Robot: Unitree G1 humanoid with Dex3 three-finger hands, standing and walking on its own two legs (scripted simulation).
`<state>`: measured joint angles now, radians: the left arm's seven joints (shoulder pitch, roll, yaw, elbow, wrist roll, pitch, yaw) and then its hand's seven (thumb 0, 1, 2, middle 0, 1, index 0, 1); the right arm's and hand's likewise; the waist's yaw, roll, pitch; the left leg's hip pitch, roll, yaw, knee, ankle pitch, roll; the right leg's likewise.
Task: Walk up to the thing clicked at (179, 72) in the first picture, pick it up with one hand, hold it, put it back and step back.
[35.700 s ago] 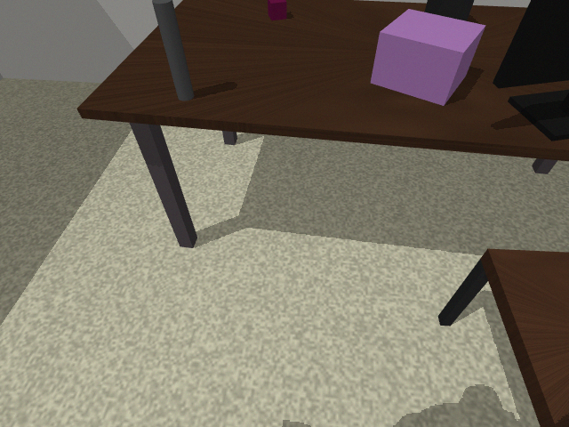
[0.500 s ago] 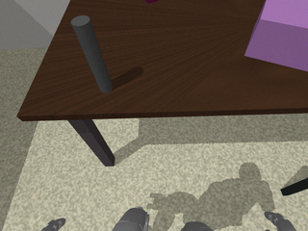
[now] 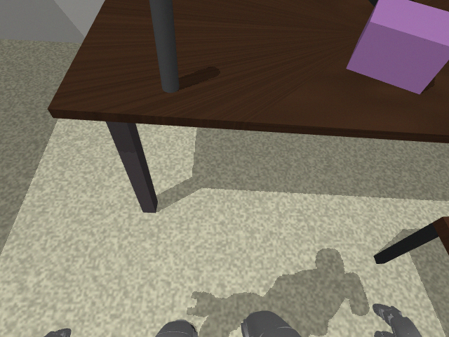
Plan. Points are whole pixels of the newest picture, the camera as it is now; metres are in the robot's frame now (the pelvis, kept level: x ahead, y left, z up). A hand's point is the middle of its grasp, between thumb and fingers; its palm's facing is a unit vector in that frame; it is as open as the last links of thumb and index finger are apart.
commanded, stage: step back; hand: left
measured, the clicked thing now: (165, 44) +0.70 +0.17 +0.08
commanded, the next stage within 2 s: stand in 2.00 s
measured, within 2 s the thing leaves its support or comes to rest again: neither
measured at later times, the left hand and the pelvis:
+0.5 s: hand out of the picture -0.06 +0.22 -0.13, palm faces +0.03 -0.90 -0.43, open 7.3 cm; pelvis -0.17 -0.05 -0.01, yaw +3 degrees
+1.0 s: hand out of the picture -0.28 +0.19 -0.15, palm faces +0.01 -0.91 -0.41, open 7.3 cm; pelvis -0.32 -0.08 -0.01, yaw +0 degrees
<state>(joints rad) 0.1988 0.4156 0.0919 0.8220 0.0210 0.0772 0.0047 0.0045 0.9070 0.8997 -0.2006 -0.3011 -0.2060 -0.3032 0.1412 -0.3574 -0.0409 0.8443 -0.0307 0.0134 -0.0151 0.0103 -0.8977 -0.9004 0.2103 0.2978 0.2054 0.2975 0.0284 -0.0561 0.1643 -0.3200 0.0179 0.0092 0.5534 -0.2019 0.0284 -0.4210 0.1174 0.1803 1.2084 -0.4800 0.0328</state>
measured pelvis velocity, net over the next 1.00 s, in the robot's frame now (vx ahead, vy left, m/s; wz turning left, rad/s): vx -0.32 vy -0.08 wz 0.00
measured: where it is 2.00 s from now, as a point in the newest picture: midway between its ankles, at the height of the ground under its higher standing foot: outside the picture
